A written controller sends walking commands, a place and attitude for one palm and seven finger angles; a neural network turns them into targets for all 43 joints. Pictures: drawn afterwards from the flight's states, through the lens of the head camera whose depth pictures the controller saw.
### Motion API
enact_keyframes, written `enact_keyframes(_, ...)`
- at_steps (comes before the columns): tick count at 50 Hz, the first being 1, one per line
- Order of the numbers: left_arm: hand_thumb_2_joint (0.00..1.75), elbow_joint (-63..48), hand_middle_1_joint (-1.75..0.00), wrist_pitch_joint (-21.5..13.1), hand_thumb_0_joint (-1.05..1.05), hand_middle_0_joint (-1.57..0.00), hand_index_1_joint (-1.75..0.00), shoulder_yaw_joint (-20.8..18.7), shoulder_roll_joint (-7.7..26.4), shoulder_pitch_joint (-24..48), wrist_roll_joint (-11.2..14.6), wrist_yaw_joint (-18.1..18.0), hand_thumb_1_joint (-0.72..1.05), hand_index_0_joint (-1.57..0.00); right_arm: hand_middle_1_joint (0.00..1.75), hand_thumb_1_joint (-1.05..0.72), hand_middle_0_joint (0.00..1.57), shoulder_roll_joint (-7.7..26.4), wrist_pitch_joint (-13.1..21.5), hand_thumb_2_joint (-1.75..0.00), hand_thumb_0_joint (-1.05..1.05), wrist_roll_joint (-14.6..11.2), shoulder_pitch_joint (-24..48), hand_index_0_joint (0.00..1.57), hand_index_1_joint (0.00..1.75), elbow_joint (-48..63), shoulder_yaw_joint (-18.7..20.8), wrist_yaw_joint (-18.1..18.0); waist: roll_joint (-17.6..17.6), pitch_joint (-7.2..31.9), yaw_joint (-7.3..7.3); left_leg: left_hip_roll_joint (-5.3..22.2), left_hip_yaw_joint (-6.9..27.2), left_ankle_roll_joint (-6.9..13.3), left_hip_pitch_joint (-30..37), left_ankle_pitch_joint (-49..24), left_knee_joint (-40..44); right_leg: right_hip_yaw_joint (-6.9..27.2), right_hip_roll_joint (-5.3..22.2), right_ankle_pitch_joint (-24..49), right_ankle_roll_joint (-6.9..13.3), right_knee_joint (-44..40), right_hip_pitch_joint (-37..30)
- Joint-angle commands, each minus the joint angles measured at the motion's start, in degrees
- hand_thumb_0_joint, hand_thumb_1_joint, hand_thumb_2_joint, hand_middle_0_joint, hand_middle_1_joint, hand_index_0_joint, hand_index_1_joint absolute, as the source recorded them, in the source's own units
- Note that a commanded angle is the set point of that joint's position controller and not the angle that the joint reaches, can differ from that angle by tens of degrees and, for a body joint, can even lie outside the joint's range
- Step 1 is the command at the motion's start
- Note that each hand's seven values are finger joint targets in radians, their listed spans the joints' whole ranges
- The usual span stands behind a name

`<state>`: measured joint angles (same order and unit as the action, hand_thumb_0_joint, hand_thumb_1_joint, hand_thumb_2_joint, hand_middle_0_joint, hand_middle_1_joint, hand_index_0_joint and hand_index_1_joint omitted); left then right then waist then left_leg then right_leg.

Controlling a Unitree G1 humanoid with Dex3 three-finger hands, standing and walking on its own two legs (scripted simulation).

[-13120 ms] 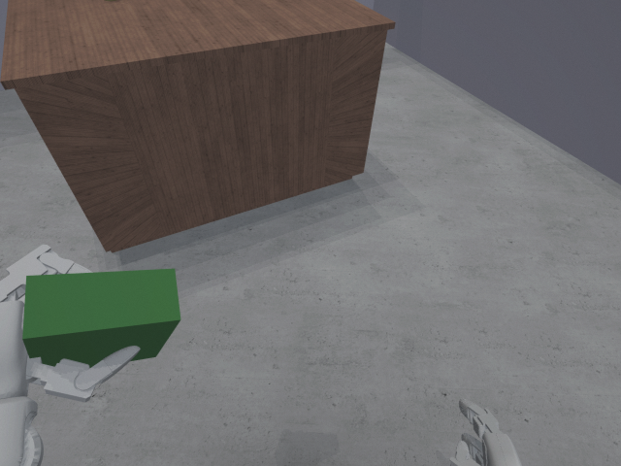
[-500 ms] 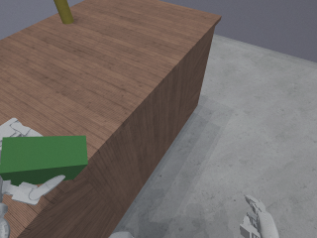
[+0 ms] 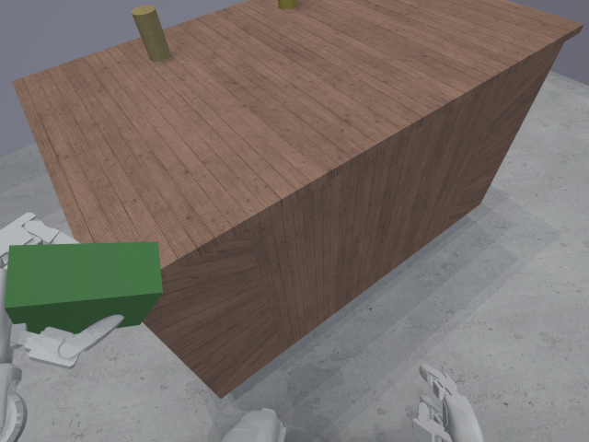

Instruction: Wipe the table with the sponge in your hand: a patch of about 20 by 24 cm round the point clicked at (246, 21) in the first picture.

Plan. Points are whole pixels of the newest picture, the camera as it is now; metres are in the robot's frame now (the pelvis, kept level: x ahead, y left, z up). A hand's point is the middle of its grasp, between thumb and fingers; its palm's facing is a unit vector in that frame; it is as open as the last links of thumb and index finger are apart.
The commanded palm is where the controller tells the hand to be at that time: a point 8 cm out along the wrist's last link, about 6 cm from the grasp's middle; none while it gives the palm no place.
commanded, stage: turn to face it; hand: left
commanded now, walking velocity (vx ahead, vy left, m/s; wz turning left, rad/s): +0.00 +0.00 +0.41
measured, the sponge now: (108, 291) +0.23 +0.22 +0.15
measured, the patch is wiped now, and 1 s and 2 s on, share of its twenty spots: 0.00 0.00 0.00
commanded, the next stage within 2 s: take the last steps up to it in 0.34 s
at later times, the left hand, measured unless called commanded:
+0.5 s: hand out of the picture +0.07 +0.27 +0.19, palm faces +0.56 -0.72 -0.41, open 9.6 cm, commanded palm +0.01 +0.30 +0.19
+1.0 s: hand out of the picture +0.08 +0.21 +0.18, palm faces +0.53 -0.74 -0.41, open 9.6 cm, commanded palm +0.02 +0.24 +0.19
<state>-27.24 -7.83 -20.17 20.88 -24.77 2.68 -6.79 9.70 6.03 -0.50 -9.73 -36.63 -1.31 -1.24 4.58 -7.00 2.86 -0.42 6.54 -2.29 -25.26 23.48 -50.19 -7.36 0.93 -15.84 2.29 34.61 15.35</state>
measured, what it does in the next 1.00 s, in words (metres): walks backwards: left foot, then right foot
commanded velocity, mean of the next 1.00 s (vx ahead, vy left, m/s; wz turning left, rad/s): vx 0.17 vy -0.09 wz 0.07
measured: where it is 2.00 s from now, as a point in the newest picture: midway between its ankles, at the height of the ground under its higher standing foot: outside the picture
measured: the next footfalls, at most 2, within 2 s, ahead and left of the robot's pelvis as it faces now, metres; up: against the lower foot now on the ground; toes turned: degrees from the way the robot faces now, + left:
left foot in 0.32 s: -0.08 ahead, +0.13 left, +0.00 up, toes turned +13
right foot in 0.62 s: -0.03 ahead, -0.10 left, +0.00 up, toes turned +5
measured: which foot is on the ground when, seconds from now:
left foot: up 0.00-0.30, down 0.32-0.64, up 0.66-0.98, down 1.00-1.00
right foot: down 0.00-0.32, up 0.34-0.60, down 0.62-1.00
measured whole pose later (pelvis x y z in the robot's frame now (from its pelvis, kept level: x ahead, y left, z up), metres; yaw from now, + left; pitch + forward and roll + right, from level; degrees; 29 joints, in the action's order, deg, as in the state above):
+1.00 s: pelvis -0.09 -0.06 +0.01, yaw +10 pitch +1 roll +1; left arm -33.5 -10.0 -21.1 23.5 -29.5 2.8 -9.5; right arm 15.0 3.5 0.1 -13.1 -32.3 1.6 -3.2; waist -3.3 -2.3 0.4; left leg 4.1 -9.7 -0.5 -15.0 17.9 -29.9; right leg -7.3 -2.6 -15.4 6.3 30.2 15.7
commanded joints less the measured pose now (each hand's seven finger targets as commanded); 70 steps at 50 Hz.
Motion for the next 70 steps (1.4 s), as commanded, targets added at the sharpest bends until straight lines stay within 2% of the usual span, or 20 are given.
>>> enact_keyframes(1,1.3,-14.1,-1.6,-4.0,0.0,-1.2,-1.6,-7.8,12.1,4.0,0.7,-1.7,0.1,-1.2,0.3,-0.9,0.2,5.8,1.6,-0.9,0.0,0.1,5.6,0.2,0.3,10.1,2.7,-1.0,-13.5,8.4,-2.43,0.2,-4.8,-1.4,-4.8,0.0,-27.0,15.3,19.2,5.6,3.7,-19.6,-1.6)
enact_keyframes(10,1.3,-16.3,-1.6,-5.7,0.0,-1.2,-1.6,-9.6,11.0,-3.3,0.1,-4.5,0.1,-1.2,0.3,-0.9,0.2,6.5,1.5,-0.9,0.0,1.4,3.5,0.2,0.3,12.2,3.5,-2.3,-14.4,13.8,-0.49,1.3,-12.5,0.9,4.8,6.3,9.2,9.9,20.0,15.0,5.5,-16.0,-11.2)
enact_keyframes(13,1.3,-19.2,-1.6,-6.1,0.0,-1.2,-1.6,-8.1,9.5,-2.3,0.1,-4.8,0.1,-1.2,0.3,-0.9,0.2,7.2,1.1,-0.9,0.0,1.3,0.3,0.2,0.3,11.7,4.2,-1.9,-9.3,16.1,-3.47,0.0,-12.5,1.6,14.3,-5.4,25.5,7.2,17.4,15.1,1.8,-7.9,-7.7)
enact_keyframes(16,1.3,-22.6,-1.6,-8.1,0.0,-1.2,-1.6,-7.3,10.4,-1.8,0.6,-4.0,0.1,-1.2,0.3,-0.9,0.2,10.8,2.0,-0.9,0.0,0.2,1.7,0.2,0.3,13.3,5.5,-1.5,13.8,11.9,-2.33,22.1,10.5,10.4,22.7,-47.6,31.0,0.4,3.6,-16.5,-5.4,17.4,13.1)
enact_keyframes(17,1.3,-17.4,-1.6,-8.1,0.0,-1.2,-1.6,-8.2,10.3,-4.8,-0.3,-3.1,0.1,-1.2,0.3,-0.9,0.2,9.6,2.5,-0.9,0.0,0.4,0.6,0.2,0.3,11.5,5.1,-1.3,13.6,10.5,-2.93,23.5,12.6,12.9,19.3,-47.2,31.0,3.4,3.5,-18.7,-5.2,25.0,16.0)
enact_keyframes(21,1.3,-19.9,-1.6,-7.7,0.0,-1.2,-1.6,-5.5,8.7,-0.4,-0.9,-2.4,0.1,-1.2,0.3,-0.9,0.2,9.4,4.0,-0.9,0.0,-0.5,1.6,0.2,0.3,10.1,5.2,-0.3,10.9,7.0,-3.14,15.5,0.8,10.2,15.6,-40.9,28.0,2.5,2.1,-9.6,-5.9,20.3,12.7)
enact_keyframes(30,1.3,-12.0,-1.6,-5.1,0.0,-1.2,-1.6,-3.6,8.8,8.8,-1.2,-2.1,0.1,-1.2,0.3,-0.9,0.2,8.1,1.9,-0.9,0.0,-0.2,3.1,0.2,0.3,9.0,3.2,-1.1,3.4,8.1,-3.09,13.2,-2.1,6.8,3.1,5.9,24.8,0.0,-0.8,-6.5,-3.9,-9.5,-10.6)
enact_keyframes(33,1.3,-10.8,-1.6,-4.1,0.0,-1.2,-1.6,-4.4,11.1,10.1,-0.4,-2.3,0.1,-1.2,0.3,-0.9,0.2,7.5,1.4,-0.9,0.0,-1.1,5.2,0.2,0.3,10.3,4.0,-1.0,-24.7,6.6,-1.49,1.6,-8.4,1.0,-9.1,9.5,-12.5,36.6,20.4,-20.6,7.8,-26.7,-6.8)
enact_keyframes(36,1.3,-13.3,-1.6,-5.4,0.0,-1.2,-1.6,-6.8,11.8,4.6,-0.2,-2.4,0.1,-1.2,0.3,-0.9,0.2,5.8,0.1,-0.9,0.0,-0.1,6.4,0.2,0.3,9.5,1.9,-0.6,-7.9,6.0,-2.29,4.6,-7.6,-0.4,-10.1,0.7,-19.9,24.8,17.0,-9.8,9.0,-23.8,-4.6)
enact_keyframes(40,1.3,-16.0,-1.6,-6.3,0.0,-1.2,-1.6,-8.7,12.6,1.5,-0.2,-3.2,0.1,-1.2,0.3,-0.9,0.2,5.8,-0.7,-0.9,0.0,0.2,5.9,0.2,0.3,10.6,2.3,-0.9,-8.6,10.7,-2.2,5.2,-11.9,-0.2,-3.9,-0.3,-5.5,14.9,14.4,1.8,8.0,-21.8,-6.8)
enact_keyframes(47,1.3,-17.1,-1.6,-5.5,0.0,-1.2,-1.6,-6.9,10.6,-0.1,0.6,-4.1,0.1,-1.2,0.3,-0.9,0.2,7.5,0.3,-0.9,0.0,0.4,1.6,0.2,0.3,12.6,3.4,-2.0,-7.5,14.9,-2.72,3.5,-17.4,1.1,11.2,-5.2,22.3,15.0,11.0,0.4,7.1,-14.2,-7.7)
enact_keyframes(49,1.3,-17.9,-1.6,-6.1,0.0,-1.2,-1.6,-5.7,9.9,1.2,0.7,-3.5,0.1,-1.2,0.3,-0.9,0.2,9.3,0.3,-0.9,0.0,-0.1,0.6,0.2,0.3,13.2,4.3,-3.0,0.7,12.9,-3.98,11.5,-6.8,5.0,24.6,-5.2,30.7,11.0,4.9,-2.6,2.4,-0.7,5.6)
enact_keyframes(50,1.3,-19.2,-1.6,-6.9,0.0,-1.2,-1.6,-5.2,9.1,2.5,0.3,-3.4,0.1,-1.2,0.3,-0.9,0.2,10.1,0.5,-0.9,0.0,0.0,0.7,0.2,0.3,13.4,4.5,-2.8,12.1,12.1,-3.79,23.0,10.0,10.3,32.2,-13.0,33.7,4.8,-1.3,-10.0,-1.1,12.7,18.0)
enact_keyframes(52,1.3,-17.0,-1.6,-7.9,0.0,-1.2,-1.6,-8.3,14.1,4.4,-0.9,-2.1,0.1,-1.2,0.3,-0.9,0.2,8.9,1.3,-0.9,0.0,0.5,3.6,0.2,0.3,12.4,3.7,-2.4,9.8,6.4,-2.96,31.6,17.4,15.3,21.2,-2.7,40.1,9.4,2.7,-12.7,-2.1,27.7,23.0)
enact_keyframes(57,1.3,-18.7,-1.6,-6.9,0.0,-1.2,-1.6,-5.0,8.5,0.5,-1.6,-1.3,0.1,-1.2,0.3,-0.9,0.2,8.7,2.4,-0.9,0.0,0.3,1.4,0.2,0.3,11.7,4.1,-1.6,10.8,7.0,-2.0,21.8,-8.0,9.3,14.7,-14.3,36.4,2.2,4.4,-2.9,-3.6,16.9,13.9)
enact_keyframes(64,1.3,-12.3,-1.6,-5.8,0.0,-1.2,-1.6,-6.9,10.5,3.2,-1.0,-2.0,0.1,-1.2,0.3,-0.9,0.2,7.6,2.3,-0.9,0.0,-0.3,1.1,0.2,0.3,11.9,4.0,-1.5,3.1,10.6,-1.68,15.4,-17.4,4.8,10.0,-10.2,15.3,-6.3,-1.5,-0.2,-3.3,-6.7,-8.4)
enact_keyframes(65,1.3,-13.4,-1.6,-5.6,0.0,-1.2,-1.6,-7.1,11.7,4.4,-1.1,-2.5,0.1,-1.2,0.3,-0.9,0.2,6.3,1.8,-0.9,0.0,-0.8,1.4,0.2,0.3,11.9,3.8,-1.3,-6.3,12.8,-1.4,11.4,-19.0,3.6,3.3,-6.7,0.8,2.6,4.7,1.6,0.2,-10.0,-14.7)
enact_keyframes(66,1.3,-13.7,-1.6,-5.3,0.0,-1.2,-1.6,-9.9,15.5,4.0,-0.9,-3.2,0.1,-1.2,0.3,-0.9,0.2,4.5,1.5,-0.9,0.0,-1.0,2.7,0.2,0.3,12.9,2.9,-1.2,-21.9,13.4,-1.0,4.6,-18.3,1.5,-11.7,10.5,-14.4,23.9,17.1,9.7,6.9,-14.9,-20.8)
enact_keyframes(68,1.3,-16.6,-1.6,-5.6,0.0,-1.2,-1.6,-11.7,15.8,2.1,0.7,-3.0,0.1,-1.2,0.3,-0.9,0.2,5.9,1.4,-0.9,0.0,-1.3,4.8,0.2,0.3,12.4,3.0,-0.7,-21.0,13.3,-0.81,6.7,-8.7,0.9,-13.1,10.3,-24.9,29.9,21.0,-2.4,9.5,-19.2,-14.8)
enact_keyframes(70,1.3,-20.9,-1.6,-5.9,0.0,-1.2,-1.6,-12.4,15.0,-0.7,0.7,-3.2,0.1,-1.2,0.3,-0.9,0.2,6.0,-0.3,-0.9,0.0,-1.1,6.8,0.2,0.3,11.7,2.7,-0.4,-13.0,13.1,-1.3,8.3,-8.3,-0.3,-13.4,7.1,-23.4,23.0,21.0,3.5,10.8,-17.5,-14.5)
